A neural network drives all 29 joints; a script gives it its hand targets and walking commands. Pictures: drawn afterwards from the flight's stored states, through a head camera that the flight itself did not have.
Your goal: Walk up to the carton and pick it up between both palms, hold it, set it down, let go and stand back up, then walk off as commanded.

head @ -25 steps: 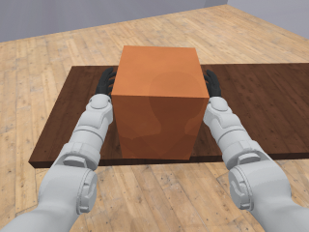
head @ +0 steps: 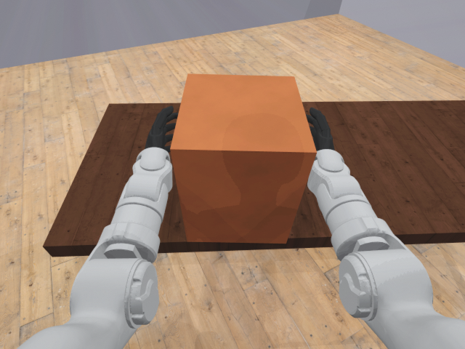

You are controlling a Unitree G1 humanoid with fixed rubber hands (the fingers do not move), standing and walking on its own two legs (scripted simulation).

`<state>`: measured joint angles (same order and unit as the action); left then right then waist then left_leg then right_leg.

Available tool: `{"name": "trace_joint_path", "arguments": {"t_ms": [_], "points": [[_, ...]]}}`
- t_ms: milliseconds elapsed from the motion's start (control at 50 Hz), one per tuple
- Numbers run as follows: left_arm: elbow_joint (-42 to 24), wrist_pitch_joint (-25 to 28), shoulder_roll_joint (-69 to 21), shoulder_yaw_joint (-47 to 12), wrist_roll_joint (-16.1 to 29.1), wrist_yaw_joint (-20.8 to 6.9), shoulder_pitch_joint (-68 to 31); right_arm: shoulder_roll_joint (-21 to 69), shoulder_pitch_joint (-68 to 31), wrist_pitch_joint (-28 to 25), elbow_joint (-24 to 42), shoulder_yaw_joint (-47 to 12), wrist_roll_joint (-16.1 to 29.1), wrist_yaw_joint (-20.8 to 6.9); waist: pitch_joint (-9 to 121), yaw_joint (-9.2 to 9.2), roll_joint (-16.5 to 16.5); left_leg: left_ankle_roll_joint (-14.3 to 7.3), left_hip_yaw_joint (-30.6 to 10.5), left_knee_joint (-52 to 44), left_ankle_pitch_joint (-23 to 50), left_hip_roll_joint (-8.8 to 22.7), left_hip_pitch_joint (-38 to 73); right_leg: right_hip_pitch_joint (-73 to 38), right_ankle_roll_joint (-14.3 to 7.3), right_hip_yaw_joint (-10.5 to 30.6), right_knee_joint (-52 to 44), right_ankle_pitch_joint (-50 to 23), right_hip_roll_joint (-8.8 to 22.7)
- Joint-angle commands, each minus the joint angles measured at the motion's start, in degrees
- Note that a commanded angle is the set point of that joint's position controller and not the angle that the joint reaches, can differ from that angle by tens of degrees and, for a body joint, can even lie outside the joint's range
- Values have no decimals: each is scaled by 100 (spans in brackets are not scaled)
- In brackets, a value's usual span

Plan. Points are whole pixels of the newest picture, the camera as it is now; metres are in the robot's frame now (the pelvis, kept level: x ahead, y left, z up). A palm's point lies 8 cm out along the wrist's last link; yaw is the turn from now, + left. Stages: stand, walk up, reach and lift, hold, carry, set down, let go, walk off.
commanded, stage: reach and lift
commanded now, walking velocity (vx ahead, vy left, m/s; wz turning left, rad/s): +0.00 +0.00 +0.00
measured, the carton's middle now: (238, 161) +0.44 +0.00 +0.10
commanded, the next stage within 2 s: none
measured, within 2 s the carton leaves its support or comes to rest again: leaves its support in 0.06 s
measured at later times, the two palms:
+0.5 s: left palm (147, 154) +0.38 +0.15 +0.17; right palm (328, 148) +0.39 -0.14 +0.18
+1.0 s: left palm (147, 124) +0.39 +0.14 +0.22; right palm (337, 131) +0.40 -0.15 +0.21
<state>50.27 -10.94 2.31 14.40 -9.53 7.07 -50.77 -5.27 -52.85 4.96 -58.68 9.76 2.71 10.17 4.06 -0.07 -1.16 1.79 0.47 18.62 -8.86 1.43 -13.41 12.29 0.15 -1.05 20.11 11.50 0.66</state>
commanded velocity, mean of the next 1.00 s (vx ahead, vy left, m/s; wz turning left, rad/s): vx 0.00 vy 0.00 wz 0.00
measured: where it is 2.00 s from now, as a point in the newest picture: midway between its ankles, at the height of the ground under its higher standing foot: outside the picture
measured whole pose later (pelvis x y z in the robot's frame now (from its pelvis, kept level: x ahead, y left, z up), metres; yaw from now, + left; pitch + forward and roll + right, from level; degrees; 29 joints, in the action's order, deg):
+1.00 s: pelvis -0.01 +0.00 +0.00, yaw +0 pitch +3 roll +0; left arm 23.7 -30.3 0.0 15.6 -10.9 5.5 -46.0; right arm -8.1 -49.5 17.8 -39.8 0.2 15.7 14.1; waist 7.6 -2.0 0.1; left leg 1.4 0.4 18.8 -8.7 1.4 -12.7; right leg 11.2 0.5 -1.1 19.5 10.9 0.6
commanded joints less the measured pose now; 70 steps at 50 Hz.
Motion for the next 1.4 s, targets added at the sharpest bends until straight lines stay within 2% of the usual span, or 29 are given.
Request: {"name": "trace_joint_path", "arguments": {"t_ms": [0,80,280,340,400,480,560,640,680,700,720,760,780,840,900,980,1040,1060,1100,1120,1140,1180,1200,1240,1260,1300,1340,1360,1380], "points": [[-1488,521,-4207,-1552,51,-942,-3452,3953,-3778,-845,1778,-1227,-402,-963,4366,-227,68,329,235,589,3352,-211,2380,-1812,298,-390,-90,-3913,-464],[-1579,115,-4187,-1579,-35,-895,-3216,3799,-3593,-660,1507,-1259,-155,-978,2812,-231,167,315,78,477,2983,-142,2364,-1587,278,-377,-193,-3271,-472],[-1258,-432,-3967,-1229,-68,-858,-4257,3979,-5088,-320,1555,-1297,331,-986,2271,68,-37,-19,218,-37,750,-199,1650,-1132,269,-212,-512,-1152,-429],[-1503,-394,-4084,-1541,185,-736,-4994,4041,-5393,-274,1333,-1167,334,-1061,2651,8,249,58,197,-98,316,-159,1597,-750,171,-271,-509,-513,-443],[-1307,-365,-4148,-1672,415,-625,-5323,4106,-5421,-191,906,-885,189,-1087,2678,-140,239,35,153,-212,-262,-169,1415,-377,121,-274,-616,93,-403],[-1324,-517,-4211,-1867,576,-584,-5294,3953,-5176,-69,708,-642,150,-1053,2668,-445,268,120,21,-164,-58,-166,1475,-443,117,-378,-554,-308,-417],[-1000,-748,-3881,-1417,295,-714,-4411,3747,-4202,213,117,-657,249,-932,2269,-428,164,93,35,-120,435,-249,1548,-829,160,-323,-607,-711,-431],[-1085,-960,-3723,-1118,56,-894,-3996,3610,-4302,299,535,-1006,623,-795,2250,-248,148,80,76,19,1170,-350,1574,-1275,262,-276,-516,-1400,-472],[-1724,-965,-3708,-1340,133,-894,-4153,3926,-4433,361,1031,-1523,909,-752,2879,-85,149,57,70,170,1706,-431,1748,-1664,339,-168,-362,-2148,-461],[-2407,-956,-3977,-1759,374,-823,-4317,4127,-4895,305,1825,-1983,1223,-726,3700,11,222,116,51,334,2305,-414,2077,-1840,341,-201,-221,-2708,-527],[-2563,-999,-4008,-1951,461,-801,-4217,4118,-4696,382,1950,-2165,1394,-670,3712,-89,276,168,17,449,2536,-458,2085,-1938,350,-173,-194,-3000,-537],[-3010,-1109,-4277,-2465,701,-734,-4210,4241,-5252,349,3185,-2661,1778,-567,4372,-104,359,233,-34,703,3125,-497,2292,-2093,376,-149,-37,-3737,-588],[-3200,-1203,-4228,-2525,740,-729,-4065,4313,-5265,459,3682,-2984,1933,-478,4241,-16,172,168,-51,733,3157,-514,2155,-2161,430,-107,-10,-4021,-580],[-3688,-1516,-4269,-2853,769,-774,-3750,4196,-5108,693,4586,-3386,2174,-264,4245,-105,139,186,-67,820,3097,-520,2149,-2161,434,-126,7,-4092,-628],[-3418,-1861,-3906,-2507,461,-905,-3406,3969,-4401,1127,4208,-3217,2042,-86,3309,-171,-25,126,-57,642,2413,-519,1992,-1805,457,-144,-170,-3314,-634],[-2903,-2355,-3190,-1536,-204,-1246,-2798,3495,-3562,1593,2953,-2593,1800,-4,2007,-252,-227,-14,35,260,1515,-487,1826,-1487,512,-83,-428,-2188,-529],[-3575,-2393,-3382,-1749,103,-1374,-3228,3788,-3900,1603,3470,-2852,1956,-30,2516,-235,-233,-12,83,249,1793,-505,1883,-1683,530,-99,-328,-2329,-568],[-4081,-2350,-3568,-2154,354,-1330,-3557,3918,-4236,1532,4010,-3058,2141,-30,3129,-270,-48,60,62,417,2157,-535,2001,-1774,513,-112,-220,-2687,-607],[-4296,-2383,-3695,-2507,628,-1244,-3886,3966,-4559,1576,4288,-3187,2297,-5,3383,-354,140,118,-11,523,2297,-560,1998,-1761,487,-87,-158,-2739,-662],[-4776,-2357,-3936,-2879,915,-1144,-4132,4150,-5125,1501,5123,-3469,2494,-29,4020,-301,136,139,-53,669,2673,-548,2154,-1815,482,-115,-48,-3053,-730],[-5075,-2390,-4069,-3178,1060,-1057,-4295,4163,-5208,1516,5360,-3600,2630,-27,4390,-319,372,200,-83,782,2894,-544,2345,-1760,424,-147,-25,-3071,-759],[-4598,-2523,-4024,-3036,982,-975,-4394,3996,-5267,1628,5029,-3291,2461,-19,3782,-341,441,210,-132,714,2426,-451,2237,-1208,342,-177,-188,-2239,-777],[-4376,-2613,-3993,-2964,858,-957,-4213,3738,-4977,1726,4564,-3043,2328,-32,3357,-467,577,267,-164,567,2009,-400,2102,-980,291,-215,-258,-1813,-747],[-3726,-2830,-3651,-2407,433,-1066,-3662,3612,-4646,1882,3815,-2704,2146,-51,2332,-355,371,138,-36,249,1152,-364,1594,-1026,267,-137,-446,-1043,-670],[-3177,-2935,-3471,-1935,151,-1159,-3585,3364,-4496,1973,3193,-2338,1928,-90,1762,-446,216,38,-18,-6,410,-361,1308,-890,282,-119,-548,-471,-612],[-3000,-2932,-3170,-1398,-93,-1301,-3636,3412,-4443,2050,2573,-1998,1770,-217,1379,-311,14,-60,81,-270,-123,-342,1072,-921,283,-135,-606,13,-532],[-3098,-2923,-3154,-1369,9,-1399,-3739,3510,-4569,2040,2496,-2000,1844,-267,1628,-368,-78,-69,108,-268,-15,-336,1086,-1119,301,-138,-587,-91,-548],[-3254,-2886,-3146,-1390,135,-1391,-4071,3470,-4519,2075,2372,-1950,1853,-280,1770,-512,24,-37,70,-265,22,-331,1125,-1194,296,-161,-540,-188,-538],[-3651,-2793,-3183,-1600,353,-1345,-4449,3773,-4842,2031,2699,-2195,2059,-297,2398,-364,91,-13,133,-116,468,-397,1283,-1301,325,-165,-441,-545,-589]]}}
